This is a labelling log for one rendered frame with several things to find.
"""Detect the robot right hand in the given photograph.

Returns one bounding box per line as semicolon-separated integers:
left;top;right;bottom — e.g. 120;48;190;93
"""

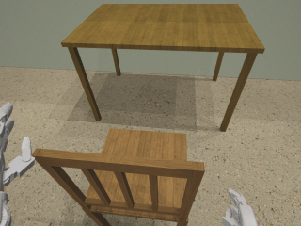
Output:
222;188;259;226

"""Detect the chair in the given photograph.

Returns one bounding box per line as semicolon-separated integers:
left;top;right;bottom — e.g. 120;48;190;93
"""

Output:
31;128;205;226

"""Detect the table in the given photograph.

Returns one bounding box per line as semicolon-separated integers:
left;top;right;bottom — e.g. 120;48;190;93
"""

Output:
60;4;265;132

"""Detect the robot left hand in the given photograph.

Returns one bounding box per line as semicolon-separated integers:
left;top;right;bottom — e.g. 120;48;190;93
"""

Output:
0;102;35;191

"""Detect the robot left forearm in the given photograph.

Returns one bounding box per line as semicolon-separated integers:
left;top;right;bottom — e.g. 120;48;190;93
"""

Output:
0;191;12;226

